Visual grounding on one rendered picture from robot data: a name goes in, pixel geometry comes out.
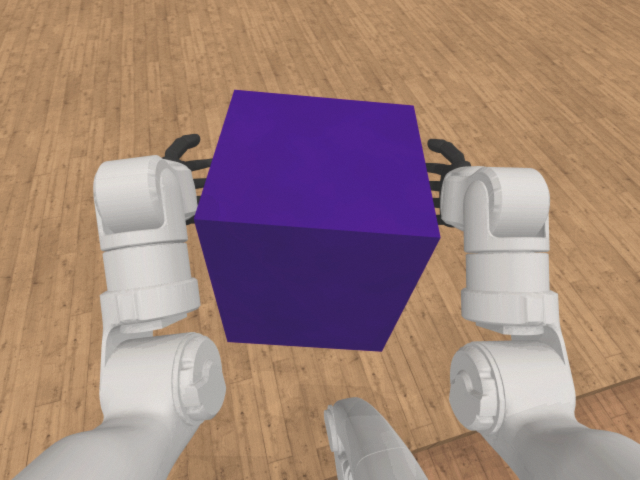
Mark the right robot hand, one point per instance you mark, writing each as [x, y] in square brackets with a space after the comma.
[454, 156]

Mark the robot right forearm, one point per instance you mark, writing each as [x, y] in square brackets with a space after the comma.
[504, 213]

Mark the robot right thigh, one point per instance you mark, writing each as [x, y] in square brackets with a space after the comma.
[374, 450]

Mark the left robot upper arm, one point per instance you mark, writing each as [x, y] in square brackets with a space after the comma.
[155, 393]

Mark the left robot hand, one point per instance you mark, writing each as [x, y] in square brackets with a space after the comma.
[177, 149]

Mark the robot left forearm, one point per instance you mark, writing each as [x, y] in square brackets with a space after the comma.
[141, 206]

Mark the carton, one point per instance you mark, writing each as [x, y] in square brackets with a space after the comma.
[316, 220]

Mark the right robot upper arm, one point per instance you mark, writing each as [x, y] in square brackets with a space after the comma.
[519, 396]

